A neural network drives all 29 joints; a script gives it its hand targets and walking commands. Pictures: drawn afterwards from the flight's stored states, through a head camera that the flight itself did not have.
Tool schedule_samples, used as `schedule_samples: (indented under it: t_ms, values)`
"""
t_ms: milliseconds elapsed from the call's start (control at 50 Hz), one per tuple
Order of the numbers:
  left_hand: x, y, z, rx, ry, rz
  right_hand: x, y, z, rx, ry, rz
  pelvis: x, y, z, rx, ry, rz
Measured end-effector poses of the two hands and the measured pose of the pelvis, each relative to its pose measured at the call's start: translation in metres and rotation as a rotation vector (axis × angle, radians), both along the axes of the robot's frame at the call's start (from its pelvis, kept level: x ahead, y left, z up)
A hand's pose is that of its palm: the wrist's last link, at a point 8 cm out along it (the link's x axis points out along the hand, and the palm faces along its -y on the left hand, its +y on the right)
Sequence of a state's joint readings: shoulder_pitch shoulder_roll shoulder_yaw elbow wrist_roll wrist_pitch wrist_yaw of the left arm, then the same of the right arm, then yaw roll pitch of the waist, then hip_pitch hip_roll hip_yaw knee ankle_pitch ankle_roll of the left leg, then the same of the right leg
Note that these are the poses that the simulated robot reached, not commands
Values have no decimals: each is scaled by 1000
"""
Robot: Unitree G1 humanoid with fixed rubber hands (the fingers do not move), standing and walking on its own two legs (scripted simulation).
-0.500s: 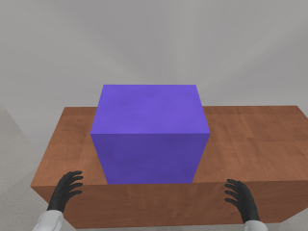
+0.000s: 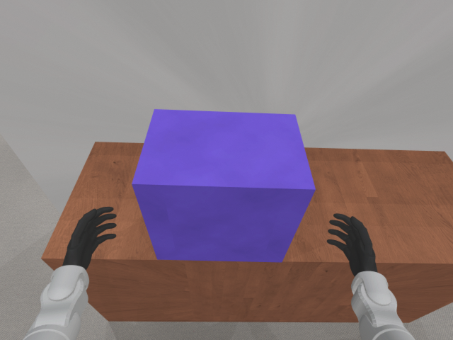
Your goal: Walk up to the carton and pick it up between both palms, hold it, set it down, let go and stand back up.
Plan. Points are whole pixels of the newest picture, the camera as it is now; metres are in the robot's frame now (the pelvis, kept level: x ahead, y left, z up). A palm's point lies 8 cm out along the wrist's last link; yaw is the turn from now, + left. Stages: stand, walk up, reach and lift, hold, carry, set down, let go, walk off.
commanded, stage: reach and lift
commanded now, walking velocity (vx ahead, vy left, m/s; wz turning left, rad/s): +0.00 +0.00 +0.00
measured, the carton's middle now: (222, 191) +0.46 +0.01 -0.03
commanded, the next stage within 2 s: none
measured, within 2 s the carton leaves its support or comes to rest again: neither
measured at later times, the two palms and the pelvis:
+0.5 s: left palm (89, 193) +0.37 +0.25 +0.07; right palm (368, 211) +0.34 -0.25 +0.07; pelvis +0.00 +0.00 +0.02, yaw -1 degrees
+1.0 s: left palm (95, 148) +0.43 +0.24 +0.12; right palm (372, 164) +0.41 -0.26 +0.12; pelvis +0.00 +0.00 +0.02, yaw -2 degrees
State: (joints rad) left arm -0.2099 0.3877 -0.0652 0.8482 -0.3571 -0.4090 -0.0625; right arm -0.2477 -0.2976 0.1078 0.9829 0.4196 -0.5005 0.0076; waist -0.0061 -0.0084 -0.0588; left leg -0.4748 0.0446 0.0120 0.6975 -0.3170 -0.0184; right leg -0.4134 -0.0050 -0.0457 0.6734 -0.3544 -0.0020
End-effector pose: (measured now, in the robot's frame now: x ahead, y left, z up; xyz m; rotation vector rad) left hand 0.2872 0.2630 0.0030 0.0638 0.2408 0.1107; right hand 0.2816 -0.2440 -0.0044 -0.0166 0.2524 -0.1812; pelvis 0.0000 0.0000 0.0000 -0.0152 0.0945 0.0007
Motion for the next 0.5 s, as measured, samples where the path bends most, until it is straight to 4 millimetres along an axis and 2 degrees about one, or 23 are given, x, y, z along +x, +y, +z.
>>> schedule_samples:
  t_ms: [200, 500]
  values:
    - [34, -4, 32, -8, 2, -1, 19, -4, 28, 14, 14, 0, 1, -2, 10, 3, -13, -6]
    - [81, -13, 72, -14, 0, -23, 62, -7, 71, 10, 16, 5, 0, 0, 17, 2, 3, -20]
